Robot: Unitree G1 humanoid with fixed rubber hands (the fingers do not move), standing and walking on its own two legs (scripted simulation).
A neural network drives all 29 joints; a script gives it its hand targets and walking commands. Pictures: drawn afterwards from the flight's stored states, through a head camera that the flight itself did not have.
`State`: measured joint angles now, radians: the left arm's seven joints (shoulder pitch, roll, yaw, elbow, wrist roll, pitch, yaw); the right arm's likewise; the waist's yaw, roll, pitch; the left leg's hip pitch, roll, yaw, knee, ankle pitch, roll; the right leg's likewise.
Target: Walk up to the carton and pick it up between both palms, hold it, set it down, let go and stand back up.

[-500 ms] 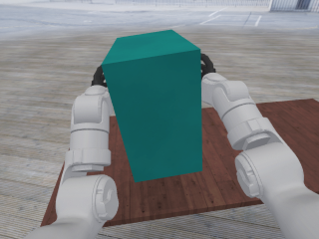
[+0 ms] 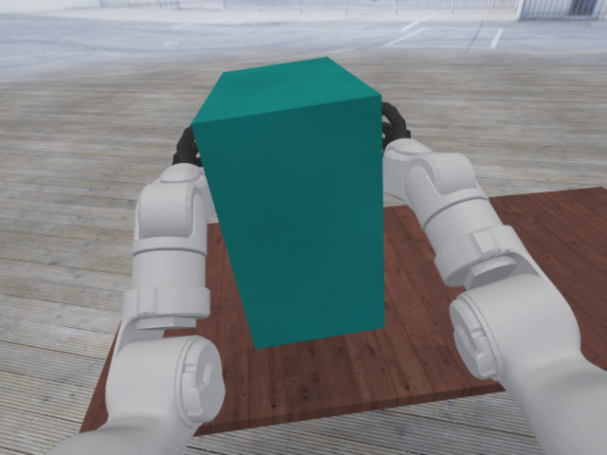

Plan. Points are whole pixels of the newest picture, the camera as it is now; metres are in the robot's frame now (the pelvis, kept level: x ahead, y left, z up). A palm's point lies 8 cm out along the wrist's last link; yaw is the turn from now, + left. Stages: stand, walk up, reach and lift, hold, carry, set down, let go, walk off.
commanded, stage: hold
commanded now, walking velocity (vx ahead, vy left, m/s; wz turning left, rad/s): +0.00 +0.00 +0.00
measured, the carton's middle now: (295, 186) +0.41 -0.01 +0.24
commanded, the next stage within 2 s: none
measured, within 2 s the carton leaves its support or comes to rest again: neither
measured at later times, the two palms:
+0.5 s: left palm (185, 176) +0.37 +0.12 +0.29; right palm (394, 153) +0.37 -0.13 +0.30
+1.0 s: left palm (184, 174) +0.37 +0.12 +0.29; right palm (394, 154) +0.37 -0.13 +0.30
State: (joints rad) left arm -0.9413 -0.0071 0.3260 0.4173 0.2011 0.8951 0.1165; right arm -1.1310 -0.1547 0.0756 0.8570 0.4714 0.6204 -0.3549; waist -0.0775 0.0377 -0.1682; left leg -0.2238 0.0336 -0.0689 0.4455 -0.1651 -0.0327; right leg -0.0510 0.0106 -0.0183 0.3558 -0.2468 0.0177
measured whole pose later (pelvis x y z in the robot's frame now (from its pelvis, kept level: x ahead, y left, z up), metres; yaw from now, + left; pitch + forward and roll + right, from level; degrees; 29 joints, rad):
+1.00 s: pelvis +0.00 +0.00 +0.00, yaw +0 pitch -3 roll -2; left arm -0.98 -0.01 0.34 0.46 0.21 0.89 0.12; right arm -1.15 -0.15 0.04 0.89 0.47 0.63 -0.35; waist -0.07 0.03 -0.18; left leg -0.23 0.03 -0.08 0.45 -0.17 -0.03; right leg -0.06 0.02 0.01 0.35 -0.24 0.02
